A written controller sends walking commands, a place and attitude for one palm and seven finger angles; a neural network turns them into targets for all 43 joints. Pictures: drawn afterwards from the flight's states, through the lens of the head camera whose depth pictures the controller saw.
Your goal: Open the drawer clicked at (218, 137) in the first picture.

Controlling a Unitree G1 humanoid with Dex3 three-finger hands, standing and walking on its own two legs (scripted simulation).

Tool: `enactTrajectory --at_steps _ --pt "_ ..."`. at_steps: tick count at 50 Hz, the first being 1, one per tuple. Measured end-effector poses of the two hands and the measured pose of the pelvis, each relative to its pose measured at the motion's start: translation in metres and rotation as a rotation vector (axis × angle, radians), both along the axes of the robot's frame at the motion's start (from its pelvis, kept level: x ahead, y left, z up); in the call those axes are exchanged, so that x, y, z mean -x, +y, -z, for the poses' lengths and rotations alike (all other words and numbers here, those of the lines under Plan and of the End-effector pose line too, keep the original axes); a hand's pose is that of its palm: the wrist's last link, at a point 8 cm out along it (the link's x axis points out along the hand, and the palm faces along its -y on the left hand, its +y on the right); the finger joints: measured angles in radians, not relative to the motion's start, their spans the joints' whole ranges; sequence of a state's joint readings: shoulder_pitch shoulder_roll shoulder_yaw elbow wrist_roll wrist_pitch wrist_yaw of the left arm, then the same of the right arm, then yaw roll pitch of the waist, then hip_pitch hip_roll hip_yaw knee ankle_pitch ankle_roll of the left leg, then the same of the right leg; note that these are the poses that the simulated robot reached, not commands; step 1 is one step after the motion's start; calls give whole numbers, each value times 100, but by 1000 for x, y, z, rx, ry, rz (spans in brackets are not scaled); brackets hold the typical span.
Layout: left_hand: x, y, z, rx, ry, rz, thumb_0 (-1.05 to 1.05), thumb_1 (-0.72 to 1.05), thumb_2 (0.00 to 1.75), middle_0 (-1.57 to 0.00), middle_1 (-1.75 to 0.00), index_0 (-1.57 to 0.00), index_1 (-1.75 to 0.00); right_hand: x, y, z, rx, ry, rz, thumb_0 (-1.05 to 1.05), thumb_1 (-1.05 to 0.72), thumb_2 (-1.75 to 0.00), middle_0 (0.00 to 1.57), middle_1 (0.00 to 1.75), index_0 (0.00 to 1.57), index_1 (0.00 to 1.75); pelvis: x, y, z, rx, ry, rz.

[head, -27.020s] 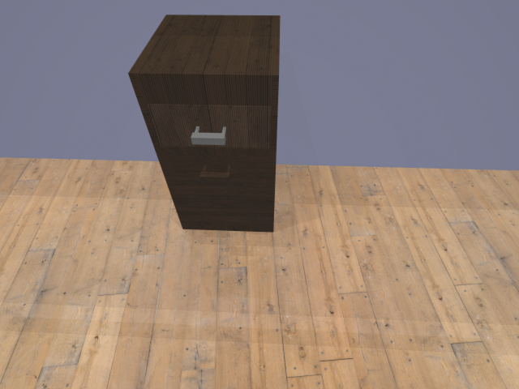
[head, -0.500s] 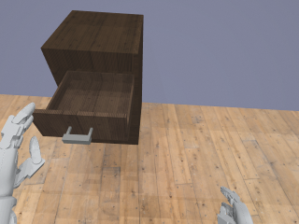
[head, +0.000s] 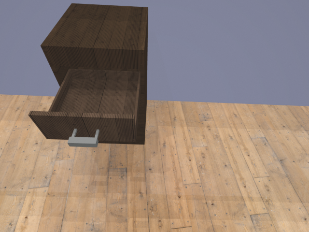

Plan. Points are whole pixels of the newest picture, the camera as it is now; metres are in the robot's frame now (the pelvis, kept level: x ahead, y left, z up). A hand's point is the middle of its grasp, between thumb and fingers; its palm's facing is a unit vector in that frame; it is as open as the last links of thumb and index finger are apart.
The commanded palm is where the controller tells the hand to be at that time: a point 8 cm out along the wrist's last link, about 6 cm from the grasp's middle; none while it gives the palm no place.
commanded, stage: let the arm hang, fingers relaxed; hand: left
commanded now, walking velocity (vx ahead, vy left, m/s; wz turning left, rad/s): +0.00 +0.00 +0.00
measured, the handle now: (84, 136) +0.46 +0.30 -0.17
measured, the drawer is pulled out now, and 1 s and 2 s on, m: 0.29 0.29 0.29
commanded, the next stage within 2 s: look to check the result in 0.56 s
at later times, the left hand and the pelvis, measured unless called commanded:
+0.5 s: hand out of the picture -0.01 +0.14 -0.18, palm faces +0.02 -0.99 -0.15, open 7.4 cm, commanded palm none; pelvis +0.00 +0.00 +0.00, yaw -1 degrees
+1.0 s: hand out of the picture -0.01 +0.14 -0.18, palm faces +0.03 -0.98 -0.18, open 7.4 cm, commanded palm none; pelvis +0.01 -0.02 +0.00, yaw -1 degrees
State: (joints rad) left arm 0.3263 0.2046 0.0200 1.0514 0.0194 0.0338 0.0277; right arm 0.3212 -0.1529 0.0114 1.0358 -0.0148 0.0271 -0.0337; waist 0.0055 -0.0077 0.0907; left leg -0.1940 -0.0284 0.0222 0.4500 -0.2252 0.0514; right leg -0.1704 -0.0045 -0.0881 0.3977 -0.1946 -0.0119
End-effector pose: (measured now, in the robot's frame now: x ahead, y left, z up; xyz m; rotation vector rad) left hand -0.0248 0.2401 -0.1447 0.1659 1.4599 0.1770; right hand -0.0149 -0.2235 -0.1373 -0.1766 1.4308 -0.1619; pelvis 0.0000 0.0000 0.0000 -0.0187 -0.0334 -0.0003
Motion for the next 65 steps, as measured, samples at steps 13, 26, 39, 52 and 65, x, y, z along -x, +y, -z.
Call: enactTrajectory --at_steps 13,26,39,52,65 --pt "4 -15 -2 9 8 0 0 91 90 -19 -30 -19 -30 10 31 14 -84 -4 46 0 -91 -90 20 30 20 30 -1 3 0 -12 -10 18" --pt "-14 -46 7 73 -30 7 0 91 90 -20 -30 -20 -30 24 20 9 -54 24 85 0 -91 -90 20 30 20 30 -5 -5 0 -15 -8 23" --pt "-6 -45 4 48 8 -9 0 91 90 -19 -30 -19 -30 27 17 10 -65 58 92 0 -91 -90 20 30 20 30 -9 -12 0 -15 -4 21" --pt "-13 -53 3 47 6 -13 0 91 90 -19 -30 -19 -30 13 12 11 -71 44 85 0 -91 -90 20 30 20 30 -15 -18 0 -16 -1 21" --pt "-27 -62 3 57 -18 -8 0 91 90 -19 -30 -19 -30 1 3 11 -63 25 77 0 -91 -90 20 30 20 30 -20 -24 -1 -18 -2 21"
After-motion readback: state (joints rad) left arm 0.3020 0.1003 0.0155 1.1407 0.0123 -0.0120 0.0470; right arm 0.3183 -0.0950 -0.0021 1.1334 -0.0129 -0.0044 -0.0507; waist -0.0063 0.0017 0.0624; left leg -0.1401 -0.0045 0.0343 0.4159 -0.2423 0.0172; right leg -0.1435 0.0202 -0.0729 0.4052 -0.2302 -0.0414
